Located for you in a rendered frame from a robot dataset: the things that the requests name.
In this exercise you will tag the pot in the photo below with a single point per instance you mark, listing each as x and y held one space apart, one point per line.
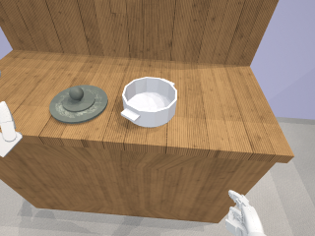
149 102

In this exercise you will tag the knob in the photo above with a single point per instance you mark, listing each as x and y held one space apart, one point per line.
76 93

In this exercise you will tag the table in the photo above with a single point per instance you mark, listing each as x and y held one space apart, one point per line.
223 135

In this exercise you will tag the right robot hand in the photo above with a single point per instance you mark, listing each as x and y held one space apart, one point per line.
241 223

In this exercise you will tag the lid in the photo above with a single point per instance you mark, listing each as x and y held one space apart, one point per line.
70 111

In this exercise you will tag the left robot hand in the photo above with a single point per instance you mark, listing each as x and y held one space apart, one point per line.
9 138

